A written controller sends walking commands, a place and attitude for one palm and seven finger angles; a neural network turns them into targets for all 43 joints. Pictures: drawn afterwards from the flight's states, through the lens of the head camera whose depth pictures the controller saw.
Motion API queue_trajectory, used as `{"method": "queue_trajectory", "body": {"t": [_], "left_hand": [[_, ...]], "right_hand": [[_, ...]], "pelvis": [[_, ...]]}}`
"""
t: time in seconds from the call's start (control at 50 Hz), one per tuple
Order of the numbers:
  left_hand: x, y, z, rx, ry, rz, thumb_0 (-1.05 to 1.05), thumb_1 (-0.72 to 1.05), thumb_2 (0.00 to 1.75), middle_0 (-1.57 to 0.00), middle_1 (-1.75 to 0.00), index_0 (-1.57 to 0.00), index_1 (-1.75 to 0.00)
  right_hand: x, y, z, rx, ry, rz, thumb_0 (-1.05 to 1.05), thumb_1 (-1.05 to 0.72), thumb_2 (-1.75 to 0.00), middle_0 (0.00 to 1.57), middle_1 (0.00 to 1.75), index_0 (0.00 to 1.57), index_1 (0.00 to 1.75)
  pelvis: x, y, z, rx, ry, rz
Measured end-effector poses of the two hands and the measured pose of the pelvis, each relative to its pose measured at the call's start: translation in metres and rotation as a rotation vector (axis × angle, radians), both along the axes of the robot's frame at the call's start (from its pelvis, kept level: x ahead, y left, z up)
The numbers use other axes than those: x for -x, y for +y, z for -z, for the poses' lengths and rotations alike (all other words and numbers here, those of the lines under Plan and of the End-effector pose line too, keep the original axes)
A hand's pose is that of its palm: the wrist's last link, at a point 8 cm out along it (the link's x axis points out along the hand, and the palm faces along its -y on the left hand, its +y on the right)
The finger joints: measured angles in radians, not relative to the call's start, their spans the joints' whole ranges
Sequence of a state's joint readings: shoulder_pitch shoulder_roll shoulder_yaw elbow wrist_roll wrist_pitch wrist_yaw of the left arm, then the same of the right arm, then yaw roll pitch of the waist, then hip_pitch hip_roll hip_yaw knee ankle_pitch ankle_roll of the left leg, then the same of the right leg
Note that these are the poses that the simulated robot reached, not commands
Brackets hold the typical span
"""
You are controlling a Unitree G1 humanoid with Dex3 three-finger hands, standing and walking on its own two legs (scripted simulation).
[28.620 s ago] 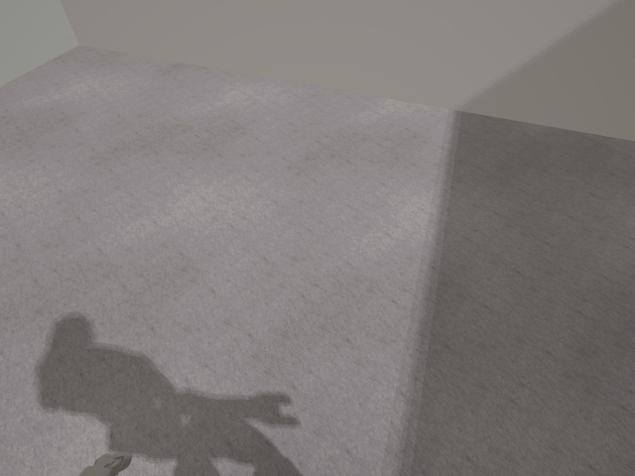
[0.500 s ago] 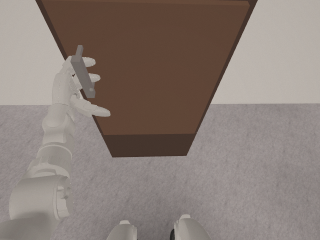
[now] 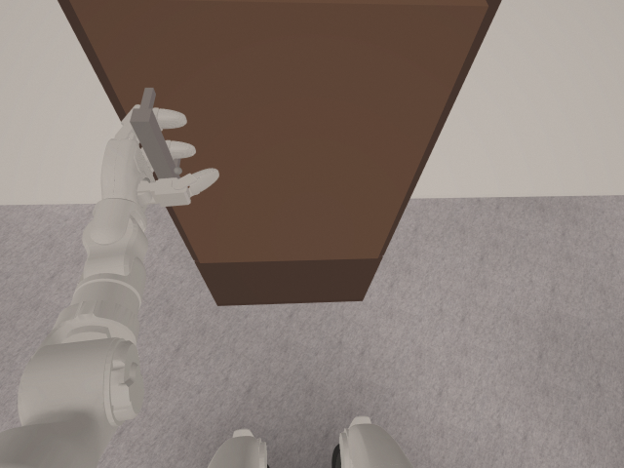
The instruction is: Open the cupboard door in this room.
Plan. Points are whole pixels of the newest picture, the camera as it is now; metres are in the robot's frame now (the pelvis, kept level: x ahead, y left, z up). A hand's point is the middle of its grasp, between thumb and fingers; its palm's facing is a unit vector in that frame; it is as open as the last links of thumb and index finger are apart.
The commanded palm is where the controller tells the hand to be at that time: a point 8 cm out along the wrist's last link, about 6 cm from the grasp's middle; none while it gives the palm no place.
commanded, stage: close the thumb around the handle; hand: left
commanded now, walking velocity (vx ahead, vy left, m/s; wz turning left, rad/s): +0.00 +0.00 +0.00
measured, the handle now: (161, 143) +0.52 +0.18 +0.07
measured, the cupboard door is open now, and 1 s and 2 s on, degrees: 0 20 38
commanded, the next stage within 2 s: pull the door open along its arc in 0.32 s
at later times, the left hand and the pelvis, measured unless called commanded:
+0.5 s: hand (177, 172) +0.47 +0.15 +0.07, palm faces -0.02 -1.00 -0.01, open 5.5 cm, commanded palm +0.44 +0.20 +0.07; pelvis +0.00 +0.00 +0.00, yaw +0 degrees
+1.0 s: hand (199, 255) +0.35 +0.12 +0.07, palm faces +0.20 -0.98 +0.10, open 5.8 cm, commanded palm +0.30 +0.17 +0.07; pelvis +0.01 +0.00 +0.02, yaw +0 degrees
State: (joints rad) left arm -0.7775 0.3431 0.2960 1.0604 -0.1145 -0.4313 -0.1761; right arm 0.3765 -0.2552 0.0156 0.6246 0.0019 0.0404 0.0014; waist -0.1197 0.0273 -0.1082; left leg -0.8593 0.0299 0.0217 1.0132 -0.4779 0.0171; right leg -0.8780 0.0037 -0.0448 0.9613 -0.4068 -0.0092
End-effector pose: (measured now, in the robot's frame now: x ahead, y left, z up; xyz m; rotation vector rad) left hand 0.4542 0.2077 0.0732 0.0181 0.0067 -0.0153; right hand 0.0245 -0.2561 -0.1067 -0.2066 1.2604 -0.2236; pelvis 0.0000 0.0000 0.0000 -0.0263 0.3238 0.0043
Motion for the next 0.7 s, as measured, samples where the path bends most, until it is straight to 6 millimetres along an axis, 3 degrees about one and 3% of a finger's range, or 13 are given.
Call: {"method": "queue_trajectory", "body": {"t": [0.18,0.28,0.54,0.7], "left_hand": [[-0.001,0.003,0.003,0.003,0.010,-0.001,0.00,0.59,0.76,-0.38,-1.32,-0.38,-1.32],[0.001,0.002,0.003,-0.004,-0.001,0.010,0.01,0.76,0.83,-0.39,-1.34,-0.39,-1.34],[0.002,0.001,0.003,0.007,0.003,0.005,0.01,0.77,0.84,-0.39,-1.35,-0.38,-1.35],[0.027,-0.002,0.003,0.013,-0.002,0.007,0.01,0.77,0.80,-0.38,-1.35,-0.38,-1.35]], "right_hand": [[-0.008,-0.002,-0.003,0.009,-0.016,-0.006,0.01,-0.90,-0.90,0.20,0.30,0.20,0.30],[-0.013,-0.003,-0.003,0.012,-0.024,-0.009,0.01,-0.90,-0.90,0.20,0.30,0.20,0.30],[-0.016,-0.001,-0.003,0.007,-0.034,-0.010,0.01,-0.90,-0.90,0.20,0.30,0.20,0.30],[-0.024,0.003,-0.008,-0.023,-0.073,0.011,0.01,-0.90,-0.90,0.20,0.30,0.20,0.30]], "pelvis": [[-0.002,-0.001,-0.001,0.000,0.000,0.000],[-0.003,0.000,-0.001,0.002,0.001,-0.001],[-0.002,0.000,-0.001,0.001,-0.001,0.000],[-0.008,0.001,-0.008,-0.004,-0.021,0.018]]}}
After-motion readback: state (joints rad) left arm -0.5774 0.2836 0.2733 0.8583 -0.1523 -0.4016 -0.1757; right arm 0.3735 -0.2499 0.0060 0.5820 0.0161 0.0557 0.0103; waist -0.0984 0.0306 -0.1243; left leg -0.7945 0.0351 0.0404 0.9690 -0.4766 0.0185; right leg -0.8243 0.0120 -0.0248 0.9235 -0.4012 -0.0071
